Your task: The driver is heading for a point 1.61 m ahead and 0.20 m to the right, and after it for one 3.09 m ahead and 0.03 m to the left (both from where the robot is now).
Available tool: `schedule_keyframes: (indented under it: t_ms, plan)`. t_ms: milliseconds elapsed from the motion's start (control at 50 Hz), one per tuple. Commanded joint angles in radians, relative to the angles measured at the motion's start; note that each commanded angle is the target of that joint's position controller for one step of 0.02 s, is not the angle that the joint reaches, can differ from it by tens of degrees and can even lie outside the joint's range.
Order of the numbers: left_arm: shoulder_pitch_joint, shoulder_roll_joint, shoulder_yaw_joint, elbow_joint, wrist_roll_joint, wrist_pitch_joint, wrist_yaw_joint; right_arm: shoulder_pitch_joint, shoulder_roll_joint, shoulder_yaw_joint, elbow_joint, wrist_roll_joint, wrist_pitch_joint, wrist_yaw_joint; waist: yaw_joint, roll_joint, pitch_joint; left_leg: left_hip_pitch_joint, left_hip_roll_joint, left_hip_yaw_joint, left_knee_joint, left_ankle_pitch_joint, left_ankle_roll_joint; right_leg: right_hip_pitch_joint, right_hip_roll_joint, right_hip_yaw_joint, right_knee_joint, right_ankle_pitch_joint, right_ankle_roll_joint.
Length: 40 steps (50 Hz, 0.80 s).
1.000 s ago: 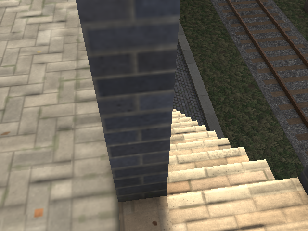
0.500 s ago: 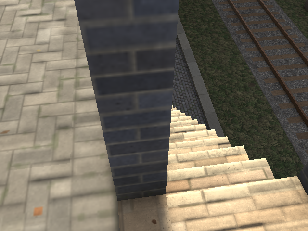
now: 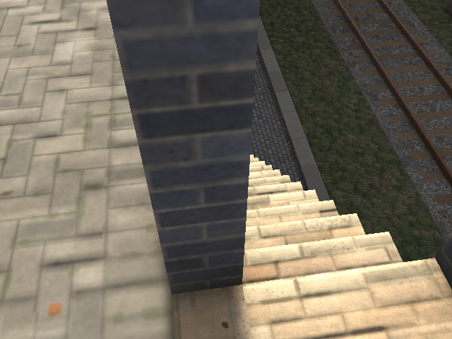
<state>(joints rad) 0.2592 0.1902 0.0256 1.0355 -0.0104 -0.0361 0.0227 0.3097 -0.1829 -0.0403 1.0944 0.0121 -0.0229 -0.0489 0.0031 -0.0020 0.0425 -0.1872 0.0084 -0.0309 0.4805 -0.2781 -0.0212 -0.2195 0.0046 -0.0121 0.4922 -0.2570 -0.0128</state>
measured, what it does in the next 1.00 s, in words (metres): stands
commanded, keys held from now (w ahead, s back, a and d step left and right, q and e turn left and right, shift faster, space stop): w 1.00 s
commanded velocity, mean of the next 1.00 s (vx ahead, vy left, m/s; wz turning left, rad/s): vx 0.00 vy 0.00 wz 0.00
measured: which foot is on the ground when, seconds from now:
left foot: down 0.00-1.00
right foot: down 0.00-1.00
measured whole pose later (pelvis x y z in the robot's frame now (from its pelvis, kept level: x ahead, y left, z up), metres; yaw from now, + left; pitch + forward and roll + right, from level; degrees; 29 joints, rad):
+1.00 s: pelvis +0.00 -0.01 +0.00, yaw +0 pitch -1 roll +0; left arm 0.25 0.19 0.02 1.03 -0.01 -0.04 0.02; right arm 0.31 -0.18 -0.04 1.10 0.01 -0.02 -0.05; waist 0.00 0.00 0.04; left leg -0.19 0.02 -0.04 0.48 -0.28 -0.03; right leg -0.22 0.01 -0.02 0.49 -0.26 -0.02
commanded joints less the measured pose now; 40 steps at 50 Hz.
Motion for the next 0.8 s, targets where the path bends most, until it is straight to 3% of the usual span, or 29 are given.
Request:
schedule_keyframes:
  t_ms: [20, 800]
  plan:
    - [0.046, 0.095, 0.016, -0.026, 0.000, -0.007, 0.002, 0.077, -0.094, -0.015, -0.011, 0.000, -0.004, -0.003, 0.000, 0.002, 0.020, -0.053, 0.007, -0.003, -0.084, 0.106, 0.021, 0.015, -0.030, 0.030, -0.086, 0.131, -0.019]
    - [0.037, 0.098, 0.012, -0.036, -0.001, -0.008, -0.003, 0.082, -0.090, -0.016, -0.002, -0.001, -0.003, -0.005, -0.001, 0.003, 0.019, -0.053, 0.009, -0.001, -0.080, 0.106, 0.012, 0.015, -0.030, 0.034, -0.092, 0.129, -0.028]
